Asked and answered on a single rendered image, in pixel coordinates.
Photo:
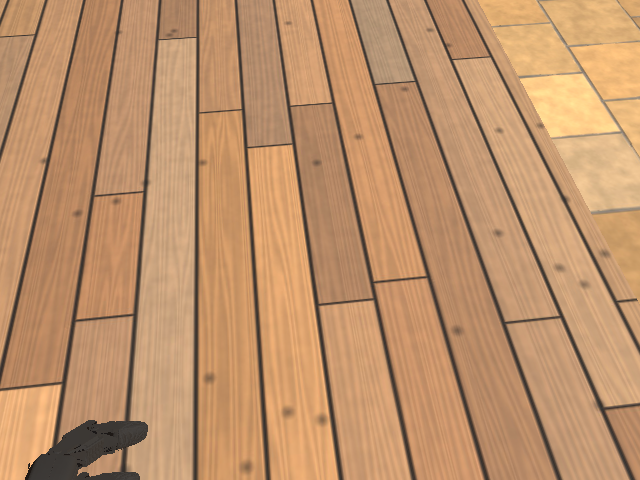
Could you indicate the left robot hand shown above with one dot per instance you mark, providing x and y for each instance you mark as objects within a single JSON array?
[{"x": 85, "y": 444}]

